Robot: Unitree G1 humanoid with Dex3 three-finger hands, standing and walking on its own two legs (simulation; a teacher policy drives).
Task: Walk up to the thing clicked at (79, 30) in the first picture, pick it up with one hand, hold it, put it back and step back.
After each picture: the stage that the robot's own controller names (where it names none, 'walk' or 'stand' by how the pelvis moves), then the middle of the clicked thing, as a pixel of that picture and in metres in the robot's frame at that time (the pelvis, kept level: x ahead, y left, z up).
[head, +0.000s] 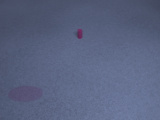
stand; (79, 33) +1.68 +0.06 -0.72
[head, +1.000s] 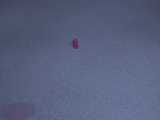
walk; (75, 43) +1.56 +0.23 -0.71
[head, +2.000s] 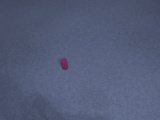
walk; (64, 64) +1.02 +0.28 -0.72
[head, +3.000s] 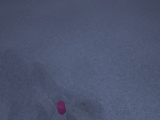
walk; (61, 107) +0.61 +0.23 -0.71
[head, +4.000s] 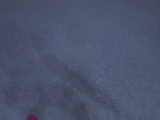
walk; out of the picture +0.39 +0.32 -0.67
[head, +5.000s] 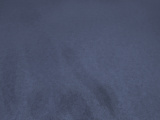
stand; out of the picture +0.43 +0.28 -0.71
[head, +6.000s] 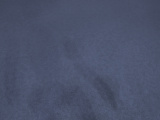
stand; out of the picture +0.39 +0.28 -0.71
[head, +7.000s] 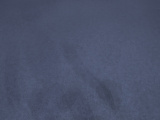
stand; out of the picture +0.42 +0.30 -0.73
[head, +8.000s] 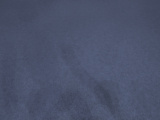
stand; out of the picture +0.42 +0.31 -0.72
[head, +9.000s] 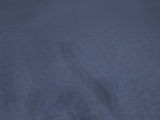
stand; out of the picture +0.41 +0.31 -0.72
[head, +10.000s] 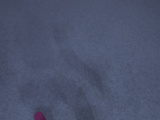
go down; (40, 118) +0.42 +0.31 -0.70
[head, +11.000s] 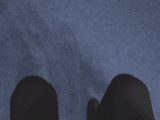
go down; out of the picture +0.49 +0.33 -0.27
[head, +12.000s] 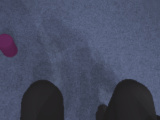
close in; (7, 46) +0.49 +0.32 -0.29
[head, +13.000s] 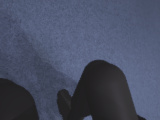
close in; out of the picture +0.47 +0.36 -0.23
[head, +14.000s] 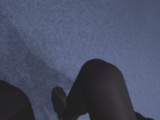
close; out of the picture +0.46 +0.37 -0.23
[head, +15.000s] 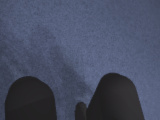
lift; out of the picture +0.42 +0.35 -0.15
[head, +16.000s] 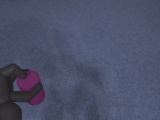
lift; (32, 88) +0.34 +0.19 -0.01
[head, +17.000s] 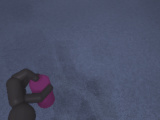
hold; (43, 91) +0.34 +0.16 +0.00
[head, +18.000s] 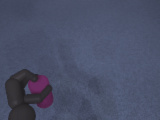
hold; (41, 92) +0.34 +0.17 -0.01
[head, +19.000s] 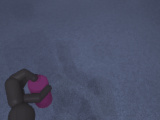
crouch; (41, 92) +0.34 +0.17 -0.01
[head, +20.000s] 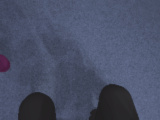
crouch; (0, 63) +0.46 +0.29 -0.26
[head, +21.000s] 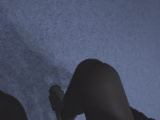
lower; out of the picture +0.50 +0.46 -0.27
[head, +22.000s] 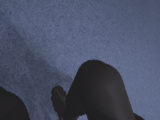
lower; out of the picture +0.50 +0.46 -0.26
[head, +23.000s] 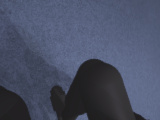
lower; out of the picture +0.50 +0.46 -0.26
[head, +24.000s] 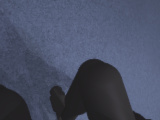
lower; out of the picture +0.51 +0.46 -0.26
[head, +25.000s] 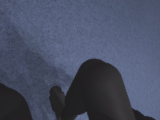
loosen; out of the picture +0.52 +0.45 -0.26
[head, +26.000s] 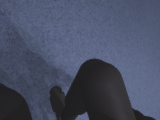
withdraw; out of the picture +0.52 +0.45 -0.26
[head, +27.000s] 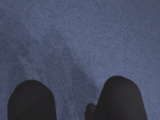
stand; out of the picture +0.56 +0.39 -0.30
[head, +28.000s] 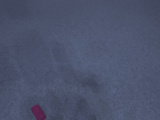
stand; (38, 113) +0.53 +0.32 -0.67
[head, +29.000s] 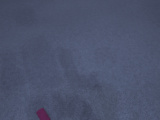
stand; (43, 116) +0.54 +0.32 -0.69
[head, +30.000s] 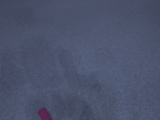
stand; (44, 115) +0.55 +0.31 -0.69
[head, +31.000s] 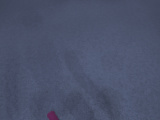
stand; (53, 119) +0.56 +0.28 -0.74
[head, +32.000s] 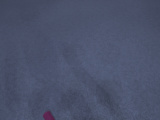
stand; (49, 119) +0.54 +0.31 -0.75
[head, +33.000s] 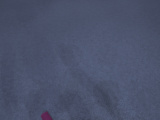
walk; out of the picture +0.54 +0.32 -0.75
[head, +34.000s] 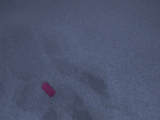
walk; (48, 89) +0.65 +0.32 -0.72
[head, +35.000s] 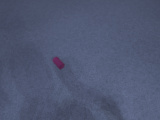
walk; (58, 62) +0.96 +0.28 -0.72
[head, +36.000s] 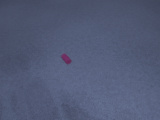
stand; (66, 58) +1.22 +0.25 -0.73
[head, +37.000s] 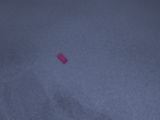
stand; (62, 58) +1.21 +0.24 -0.75
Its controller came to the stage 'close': yes
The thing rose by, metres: 0.71
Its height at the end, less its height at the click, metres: -0.02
